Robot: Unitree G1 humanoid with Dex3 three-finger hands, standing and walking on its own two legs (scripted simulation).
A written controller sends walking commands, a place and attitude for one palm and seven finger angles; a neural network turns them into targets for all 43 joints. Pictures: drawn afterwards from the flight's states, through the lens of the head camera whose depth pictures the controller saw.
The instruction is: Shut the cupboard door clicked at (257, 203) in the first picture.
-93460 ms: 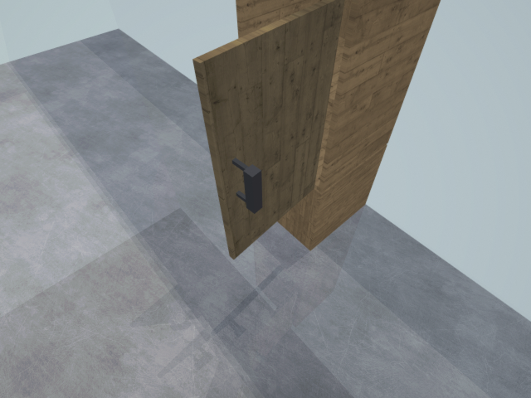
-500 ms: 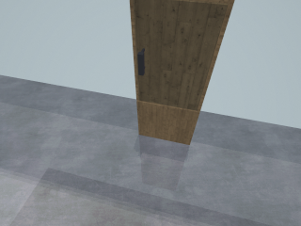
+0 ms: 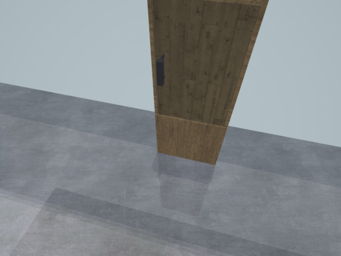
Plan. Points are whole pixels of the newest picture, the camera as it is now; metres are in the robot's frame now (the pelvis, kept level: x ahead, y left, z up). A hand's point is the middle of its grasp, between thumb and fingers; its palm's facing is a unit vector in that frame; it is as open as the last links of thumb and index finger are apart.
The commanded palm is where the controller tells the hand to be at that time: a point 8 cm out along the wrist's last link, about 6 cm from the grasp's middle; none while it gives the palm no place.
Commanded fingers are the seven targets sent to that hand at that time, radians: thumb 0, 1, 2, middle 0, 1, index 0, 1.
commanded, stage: stand and wait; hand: left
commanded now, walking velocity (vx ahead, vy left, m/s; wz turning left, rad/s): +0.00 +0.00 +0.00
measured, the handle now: (161, 70) +0.85 +0.09 -0.04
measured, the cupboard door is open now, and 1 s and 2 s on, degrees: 0 0 0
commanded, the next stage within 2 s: none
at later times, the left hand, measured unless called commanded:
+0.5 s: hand out of the picture -0.01 +0.16 -0.17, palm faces +0.06 -0.98 -0.18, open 7.4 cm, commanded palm none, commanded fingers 0.00 0.90 0.90 -0.20 -0.30 -0.20 -0.30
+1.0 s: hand out of the picture +0.00 +0.15 -0.18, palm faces +0.06 -0.98 -0.18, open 7.4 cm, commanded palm none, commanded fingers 0.00 0.90 0.90 -0.20 -0.30 -0.20 -0.30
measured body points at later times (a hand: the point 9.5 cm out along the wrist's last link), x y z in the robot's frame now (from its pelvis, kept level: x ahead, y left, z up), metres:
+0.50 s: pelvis +0.01 +0.00 +0.00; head +0.02 -0.01 +0.45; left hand -0.01 +0.21 -0.16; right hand +0.00 -0.21 -0.16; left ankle +0.02 +0.12 -0.74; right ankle -0.01 -0.11 -0.74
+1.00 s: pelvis +0.02 -0.01 +0.00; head +0.03 -0.01 +0.45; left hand -0.01 +0.21 -0.16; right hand +0.01 -0.22 -0.16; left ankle +0.02 +0.12 -0.74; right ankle -0.01 -0.11 -0.74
